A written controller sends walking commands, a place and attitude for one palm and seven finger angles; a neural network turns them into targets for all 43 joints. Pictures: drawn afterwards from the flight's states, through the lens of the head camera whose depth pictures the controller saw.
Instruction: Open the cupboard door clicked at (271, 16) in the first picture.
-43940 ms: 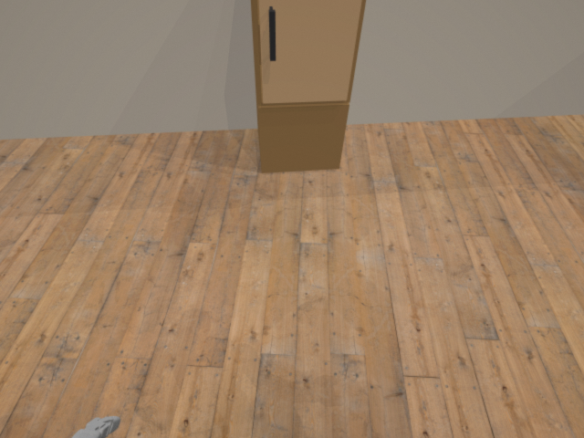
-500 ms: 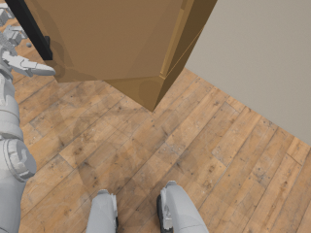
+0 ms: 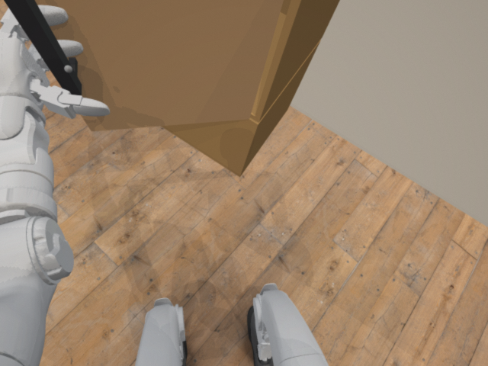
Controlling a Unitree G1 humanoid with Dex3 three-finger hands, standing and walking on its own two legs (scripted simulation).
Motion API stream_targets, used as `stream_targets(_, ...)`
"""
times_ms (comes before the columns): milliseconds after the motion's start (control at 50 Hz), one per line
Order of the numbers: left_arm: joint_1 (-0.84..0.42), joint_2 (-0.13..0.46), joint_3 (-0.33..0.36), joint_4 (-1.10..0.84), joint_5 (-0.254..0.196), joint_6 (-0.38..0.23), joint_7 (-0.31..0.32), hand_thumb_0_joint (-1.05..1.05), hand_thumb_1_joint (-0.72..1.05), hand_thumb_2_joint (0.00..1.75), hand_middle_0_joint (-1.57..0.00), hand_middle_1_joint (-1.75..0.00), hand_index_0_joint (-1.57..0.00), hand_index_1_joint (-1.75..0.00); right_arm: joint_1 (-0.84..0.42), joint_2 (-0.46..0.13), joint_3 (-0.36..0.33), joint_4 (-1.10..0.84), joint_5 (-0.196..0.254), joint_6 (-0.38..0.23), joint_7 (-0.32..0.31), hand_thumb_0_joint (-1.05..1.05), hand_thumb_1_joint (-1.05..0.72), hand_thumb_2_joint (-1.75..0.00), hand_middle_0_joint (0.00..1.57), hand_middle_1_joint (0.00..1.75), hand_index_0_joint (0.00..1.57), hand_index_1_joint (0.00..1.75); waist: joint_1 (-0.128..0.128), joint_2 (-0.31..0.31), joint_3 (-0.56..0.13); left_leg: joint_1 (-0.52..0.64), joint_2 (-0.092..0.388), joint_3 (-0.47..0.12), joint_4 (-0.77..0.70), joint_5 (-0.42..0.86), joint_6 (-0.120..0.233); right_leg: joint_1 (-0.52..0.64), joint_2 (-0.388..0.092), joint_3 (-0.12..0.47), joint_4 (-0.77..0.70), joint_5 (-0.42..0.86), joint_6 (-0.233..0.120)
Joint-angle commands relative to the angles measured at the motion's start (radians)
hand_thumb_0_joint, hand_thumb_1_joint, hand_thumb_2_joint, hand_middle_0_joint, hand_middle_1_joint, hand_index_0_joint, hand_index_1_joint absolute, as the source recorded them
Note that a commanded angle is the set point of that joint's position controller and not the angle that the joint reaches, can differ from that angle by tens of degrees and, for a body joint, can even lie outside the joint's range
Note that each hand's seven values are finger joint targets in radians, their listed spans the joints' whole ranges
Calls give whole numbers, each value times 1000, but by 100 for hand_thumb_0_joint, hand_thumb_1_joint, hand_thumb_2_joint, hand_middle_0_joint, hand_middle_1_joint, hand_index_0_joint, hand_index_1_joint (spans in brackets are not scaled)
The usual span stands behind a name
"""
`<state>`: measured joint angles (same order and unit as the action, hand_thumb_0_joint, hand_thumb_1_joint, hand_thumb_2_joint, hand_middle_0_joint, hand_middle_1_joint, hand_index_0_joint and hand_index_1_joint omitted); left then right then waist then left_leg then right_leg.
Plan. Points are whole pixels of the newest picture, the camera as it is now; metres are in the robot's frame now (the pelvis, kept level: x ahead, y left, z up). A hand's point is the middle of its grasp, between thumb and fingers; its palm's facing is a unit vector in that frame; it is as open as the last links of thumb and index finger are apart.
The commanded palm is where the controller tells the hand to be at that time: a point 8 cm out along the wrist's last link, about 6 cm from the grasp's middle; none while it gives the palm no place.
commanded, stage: slide the fingers in behind the handle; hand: left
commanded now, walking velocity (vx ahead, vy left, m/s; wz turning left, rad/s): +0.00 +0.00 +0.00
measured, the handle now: (50, 36) +0.59 +0.23 +0.07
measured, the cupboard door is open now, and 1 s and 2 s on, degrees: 43 43 67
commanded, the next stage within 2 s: close the thumb around the handle in 0.38 s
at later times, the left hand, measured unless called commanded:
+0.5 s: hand (72, 70) +0.54 +0.20 +0.06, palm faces +0.08 -1.00 +0.00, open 13.9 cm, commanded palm +0.52 +0.23 +0.06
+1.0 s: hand (69, 69) +0.55 +0.21 +0.05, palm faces +0.08 -1.00 -0.01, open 7.1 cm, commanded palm +0.53 +0.24 +0.06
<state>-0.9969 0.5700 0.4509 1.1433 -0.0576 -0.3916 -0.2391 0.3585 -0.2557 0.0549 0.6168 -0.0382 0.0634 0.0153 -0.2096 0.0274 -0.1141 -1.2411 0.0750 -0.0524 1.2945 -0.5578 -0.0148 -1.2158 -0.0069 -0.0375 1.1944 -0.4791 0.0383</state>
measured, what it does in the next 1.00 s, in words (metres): stands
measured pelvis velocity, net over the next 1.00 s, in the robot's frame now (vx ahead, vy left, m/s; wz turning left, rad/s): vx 0.00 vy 0.00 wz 0.00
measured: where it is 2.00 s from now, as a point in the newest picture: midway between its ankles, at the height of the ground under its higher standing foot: (220, 362)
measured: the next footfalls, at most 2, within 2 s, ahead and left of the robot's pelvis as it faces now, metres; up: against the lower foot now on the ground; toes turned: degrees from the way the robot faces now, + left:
none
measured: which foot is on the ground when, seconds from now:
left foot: down 0.00-1.00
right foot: down 0.00-1.00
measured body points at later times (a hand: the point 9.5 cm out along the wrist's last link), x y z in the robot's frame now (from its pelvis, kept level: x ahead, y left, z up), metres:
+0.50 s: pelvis +0.00 +0.00 +0.00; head +0.18 +0.03 +0.41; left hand +0.53 +0.26 +0.06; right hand +0.00 -0.26 -0.10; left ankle +0.01 +0.12 -0.62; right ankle +0.04 -0.15 -0.62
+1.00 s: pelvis +0.00 +0.00 +0.00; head +0.18 +0.03 +0.41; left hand +0.54 +0.26 +0.06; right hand +0.01 -0.26 -0.11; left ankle +0.01 +0.12 -0.62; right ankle +0.04 -0.15 -0.62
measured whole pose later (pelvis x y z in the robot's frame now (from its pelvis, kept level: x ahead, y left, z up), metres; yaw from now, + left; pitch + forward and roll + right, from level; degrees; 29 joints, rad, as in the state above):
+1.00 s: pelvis +0.00 +0.00 +0.00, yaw +0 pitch +29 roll -4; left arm -1.01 0.59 0.47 1.18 -0.03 -0.39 -0.21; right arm 0.35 -0.26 0.06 0.60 -0.04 0.07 0.01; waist -0.22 0.03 -0.11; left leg -1.24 0.08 -0.05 1.30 -0.56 -0.01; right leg -1.22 0.00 -0.03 1.20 -0.48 0.04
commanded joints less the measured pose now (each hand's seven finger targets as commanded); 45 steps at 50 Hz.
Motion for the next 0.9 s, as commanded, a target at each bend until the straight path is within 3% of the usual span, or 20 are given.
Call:
stream_targets(0, -411, 247, 24, -146, 8, -40, 26, 0, -50, 30, -30, -120, -30, -120, 208, -197, -72, -32, -3, -1, -11, 0, -90, -90, 20, 30, 20, 30, -23, 156, -529, 425, -36, -5, -148, 416, 37, 244, 47, -24, -125, 276, -49)
stream_targets(20, -423, 245, 18, -141, 14, -35, 33, 0, -50, 30, -30, -120, -30, -120, 206, -193, -69, -36, -2, -1, -11, 0, -90, -90, 20, 30, 20, 30, -26, 153, -514, 399, -39, 3, -147, 394, 41, 250, 47, -20, -129, 268, -47)
stream_targets(40, -433, 294, 55, -153, 22, -44, 43, 0, -50, 30, -30, -120, -30, -120, 210, -196, -66, -39, -6, -2, -13, 0, -90, -90, 20, 30, 20, 30, -15, 163, -524, 402, -39, -3, -147, 402, 40, 254, 47, -20, -120, 270, -52)
stream_targets(80, -447, 309, 60, -207, 34, -69, 55, 0, -50, 30, -30, -120, -30, -120, 207, -190, -67, -47, -8, -4, -10, 0, -90, -90, 20, 30, 20, 30, -1, 205, -586, 442, -40, -3, -145, 446, 36, 273, 46, -18, -110, 302, -54)
stream_targets(140, -430, 235, 16, -168, 27, -87, 53, 0, -50, 30, -30, -120, -30, -120, 206, -184, -67, -45, -10, -6, -6, 0, -90, -90, 20, 30, 20, 30, -28, 160, -538, 430, -38, -4, -137, 443, 39, 248, 49, -20, -113, 299, -51)
stream_targets(160, -437, 277, 44, -182, 27, -91, 51, 0, -50, 30, -30, -120, -30, -120, 205, -192, -69, -43, -9, -5, -7, 0, -90, -90, 20, 30, 20, 30, -18, 168, -557, 429, -36, -3, -139, 434, 36, 259, 47, -18, -113, 294, -50)
stream_targets(220, -451, 223, -5, -153, 19, -77, 33, 0, -50, 30, -30, -120, -30, -120, 203, -193, -70, -36, -6, -5, -8, 0, -90, -90, 20, 30, 20, 30, -38, 166, -528, 426, -36, -4, -146, 396, 37, 236, 47, -21, -124, 263, -50)
stream_targets(260, -438, 259, 28, -176, 15, -80, 25, 0, -50, 30, -30, -120, -30, -120, 212, -199, -74, -38, -6, -4, -11, 0, -90, -90, 20, 30, 20, 30, -19, 183, -583, 460, -36, -7, -146, 434, 34, 250, 46, -20, -118, 287, -52)
stream_targets(320, -431, 226, 10, -178, 7, -73, 22, 0, -50, 30, -30, -120, -30, -120, 210, -193, -74, -35, -7, -3, -10, 0, -90, -90, 20, 30, 20, 30, -16, 185, -581, 466, -38, -5, -143, 449, 33, 249, 47, -23, -119, 297, -51)
stream_targets(420, -410, 263, 40, -166, 11, -76, 33, 0, -50, 30, -30, -120, -30, -120, 207, -191, -71, -38, -6, -1, -10, 0, -90, -90, 20, 30, 20, 30, -11, 150, -560, 412, -41, 5, -141, 425, 39, 288, 46, -15, -122, 306, -49)
stream_targets(440, -430, 260, 35, -178, 11, -82, 35, 0, -50, 30, -30, -120, -30, -120, 209, -191, -70, -37, -7, -3, -12, 0, -90, -90, 20, 30, 20, 30, -19, 160, -563, 421, -41, 3, -138, 433, 41, 279, 48, -14, -117, 313, -50)
stream_targets(460, -436, 282, 44, -188, 20, -85, 38, 0, -50, 30, -30, -120, -30, -120, 208, -192, -70, -38, -6, -1, -12, 0, -90, -90, 20, 30, 20, 30, -8, 182, -570, 425, -41, 2, -140, 437, 37, 279, 46, -14, -114, 311, -51)
stream_targets(520, -444, 223, -9, -181, 26, -86, 38, 0, -33, 37, -31, -122, -31, -122, 202, -188, -71, -35, -6, -3, -9, 0, -90, -90, 20, 30, 20, 30, -26, 189, -542, 441, -39, -1, -142, 432, 36, 246, 47, -18, -120, 295, -51)
stream_targets(560, -458, 218, -5, -205, 16, -95, 37, 0, -22, 42, -32, -123, -32, -123, 207, -191, -76, -31, -8, -4, -9, 0, -90, -90, 20, 30, 20, 30, -26, 206, -580, 484, -38, -6, -138, 461, 34, 235, 47, -21, -118, 304, -51)
stream_targets(600, -426, 242, 20, -180, 10, -89, 32, 0, -11, 47, -33, -124, -33, -124, 207, -194, -77, -30, -7, -2, -11, 0, -90, -90, 20, 30, 20, 30, -19, 178, -587, 464, -38, -3, -135, 462, 34, 260, 47, -19, -117, 317, -51)
stream_targets(640, -423, 238, 18, -129, 8, -73, 29, 0, 0, 52, -34, -125, -34, -125, 209, -193, -70, -30, -5, -1, -13, 0, -90, -90, 20, 30, 20, 30, -28, 155, -531, 415, -41, 0, -138, 424, 40, 260, 48, -18, -120, 300, -50)
stream_targets(740, -441, 239, 10, -195, 15, -83, 30, 0, 28, 64, -36, -128, -36, -128, 209, -190, -72, -38, -9, -3, -11, 0, -90, -90, 20, 30, 20, 30, -18, 197, -593, 468, -39, -5, -132, 482, 35, 256, 47, -19, -107, 332, -54)
stream_targets(760, -441, 246, 16, -194, 16, -86, 32, 0, 34, 66, -36, -129, -36, -129, 205, -192, -73, -34, -9, -2, -10, 0, -90, -90, 20, 30, 20, 30, -19, 209, -589, 477, -37, -6, -132, 483, 32, 244, 47, -21, -110, 327, -52)
stream_targets(780, -440, 229, 6, -183, 11, -84, 31, 0, 40, 68, -36, -130, -36, -130, 206, -190, -73, -31, -8, -2, -9, 0, -90, -90, 20, 30, 20, 30, -27, 177, -580, 458, -37, -3, -129, 469, 36, 255, 47, -19, -114, 327, -49)
stream_targets(880, -445, 283, 36, -152, 15, -71, 27, 0, 68, 80, -38, -133, -38, -133, 204, -194, -67, -33, -4, -2, -15, 0, -90, -90, 20, 30, 20, 30, -28, 168, -548, 393, -40, 5, -129, 426, 41, 279, 46, -11, -114, 319, -48)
